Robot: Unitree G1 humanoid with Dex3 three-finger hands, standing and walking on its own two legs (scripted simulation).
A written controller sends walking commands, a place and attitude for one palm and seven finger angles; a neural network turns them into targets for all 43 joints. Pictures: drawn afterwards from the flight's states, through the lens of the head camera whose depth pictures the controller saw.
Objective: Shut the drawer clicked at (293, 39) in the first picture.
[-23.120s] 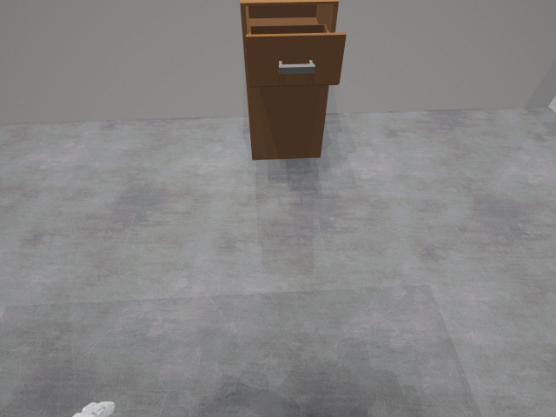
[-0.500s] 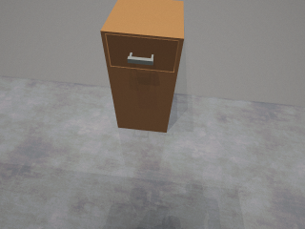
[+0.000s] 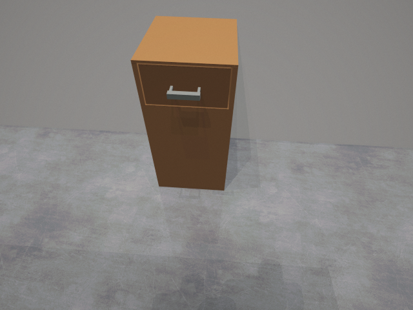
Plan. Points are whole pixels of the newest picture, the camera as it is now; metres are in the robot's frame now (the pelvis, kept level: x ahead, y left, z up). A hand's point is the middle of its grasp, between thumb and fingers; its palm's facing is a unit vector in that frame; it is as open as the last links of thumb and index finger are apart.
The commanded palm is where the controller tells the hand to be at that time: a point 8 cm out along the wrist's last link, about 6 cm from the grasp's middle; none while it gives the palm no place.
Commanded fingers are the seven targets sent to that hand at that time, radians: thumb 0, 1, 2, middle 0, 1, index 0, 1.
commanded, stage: let the arm hang, fingers relaxed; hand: left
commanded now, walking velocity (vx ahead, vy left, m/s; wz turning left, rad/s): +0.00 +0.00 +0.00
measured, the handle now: (184, 92) +0.87 +0.13 -0.08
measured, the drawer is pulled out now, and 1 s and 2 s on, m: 0.00 0.00 0.00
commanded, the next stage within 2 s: look to check the result in 0.10 s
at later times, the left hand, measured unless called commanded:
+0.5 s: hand out of the picture -0.01 +0.15 -0.18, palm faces +0.04 -0.98 -0.19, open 7.3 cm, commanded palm none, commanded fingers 0.00 0.90 0.90 -0.20 -0.30 -0.20 -0.30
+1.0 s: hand out of the picture +0.01 +0.15 -0.17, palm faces +0.03 -0.98 -0.20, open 7.3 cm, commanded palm none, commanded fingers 0.00 0.90 0.90 -0.20 -0.30 -0.20 -0.30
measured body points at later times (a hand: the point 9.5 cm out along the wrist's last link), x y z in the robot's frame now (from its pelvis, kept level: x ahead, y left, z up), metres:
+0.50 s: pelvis +0.01 -0.02 +0.00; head +0.02 -0.02 +0.45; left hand -0.01 +0.20 -0.16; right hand -0.01 -0.23 -0.16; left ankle +0.05 +0.11 -0.74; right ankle -0.02 -0.11 -0.74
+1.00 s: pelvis +0.02 -0.02 +0.00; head +0.03 -0.03 +0.45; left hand +0.01 +0.20 -0.16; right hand +0.02 -0.25 -0.16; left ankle +0.05 +0.11 -0.74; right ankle -0.02 -0.11 -0.74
